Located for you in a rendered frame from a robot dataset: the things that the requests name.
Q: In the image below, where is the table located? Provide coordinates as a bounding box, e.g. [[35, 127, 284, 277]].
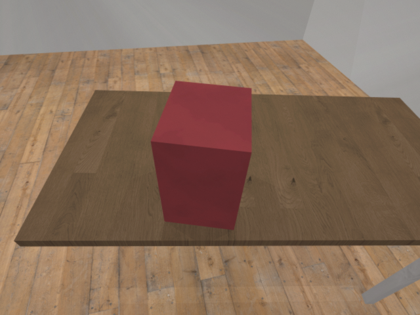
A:
[[14, 90, 420, 304]]

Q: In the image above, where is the carton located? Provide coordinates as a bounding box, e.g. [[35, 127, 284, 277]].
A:
[[151, 81, 252, 230]]

